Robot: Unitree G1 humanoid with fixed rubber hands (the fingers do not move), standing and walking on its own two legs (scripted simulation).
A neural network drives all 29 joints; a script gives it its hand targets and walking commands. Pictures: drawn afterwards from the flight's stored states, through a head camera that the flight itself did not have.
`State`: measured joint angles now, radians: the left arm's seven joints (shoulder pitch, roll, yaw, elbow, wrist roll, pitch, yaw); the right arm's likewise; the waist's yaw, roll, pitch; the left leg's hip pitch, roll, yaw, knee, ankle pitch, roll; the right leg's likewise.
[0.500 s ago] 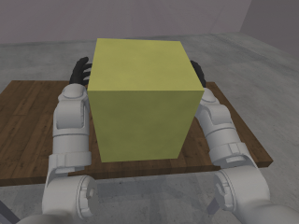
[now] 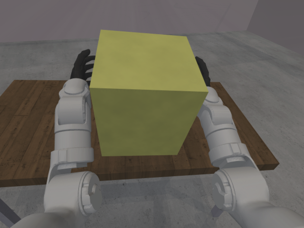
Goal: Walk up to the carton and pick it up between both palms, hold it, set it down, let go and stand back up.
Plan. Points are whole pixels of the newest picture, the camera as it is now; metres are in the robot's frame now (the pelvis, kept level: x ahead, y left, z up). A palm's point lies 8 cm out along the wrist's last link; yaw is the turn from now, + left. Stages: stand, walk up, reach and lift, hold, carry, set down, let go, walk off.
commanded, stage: set down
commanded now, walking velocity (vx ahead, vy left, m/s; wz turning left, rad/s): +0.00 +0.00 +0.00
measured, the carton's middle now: (142, 98) +0.37 +0.00 +0.19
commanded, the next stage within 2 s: none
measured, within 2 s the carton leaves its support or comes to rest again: neither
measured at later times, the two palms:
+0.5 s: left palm (84, 97) +0.40 +0.16 +0.17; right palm (192, 104) +0.39 -0.15 +0.16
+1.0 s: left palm (86, 101) +0.41 +0.16 +0.14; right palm (188, 107) +0.40 -0.14 +0.13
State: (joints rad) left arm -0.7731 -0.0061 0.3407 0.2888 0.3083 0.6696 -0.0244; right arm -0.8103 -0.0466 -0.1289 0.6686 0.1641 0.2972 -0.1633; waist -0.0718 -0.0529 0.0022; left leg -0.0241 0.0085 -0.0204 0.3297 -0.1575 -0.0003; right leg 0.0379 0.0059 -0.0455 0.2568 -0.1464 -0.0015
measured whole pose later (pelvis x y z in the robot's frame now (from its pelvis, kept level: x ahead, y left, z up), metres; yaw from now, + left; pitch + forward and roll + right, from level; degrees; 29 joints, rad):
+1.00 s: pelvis +0.02 +0.00 +0.00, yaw +1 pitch -5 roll -1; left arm -0.74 -0.02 0.33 0.58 0.31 0.31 -0.01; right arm -0.69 0.02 -0.29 0.85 -0.06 -0.08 -0.13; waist -0.01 -0.07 0.05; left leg -0.07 0.01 -0.02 0.33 -0.18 0.00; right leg 0.01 0.00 -0.07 0.24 -0.16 0.00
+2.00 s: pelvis +0.04 +0.00 +0.00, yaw -1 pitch +4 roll -1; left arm -0.79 -0.03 0.43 0.83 0.33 0.12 0.00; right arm -0.73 0.08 -0.54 0.91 -0.31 -0.15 -0.04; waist 0.01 -0.05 -0.02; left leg -0.21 0.02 0.03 0.32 -0.18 0.00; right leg -0.15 0.00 -0.06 0.25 -0.17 0.00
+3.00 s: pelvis +0.04 +0.00 +0.00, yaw -2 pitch +13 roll -1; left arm -0.83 0.00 0.49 1.07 0.35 -0.13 0.03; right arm -0.75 0.08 -0.65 1.00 -0.45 -0.30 -0.04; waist 0.02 -0.03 -0.07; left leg -0.39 0.03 0.06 0.32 -0.16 0.00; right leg -0.34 0.00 -0.07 0.27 -0.15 -0.01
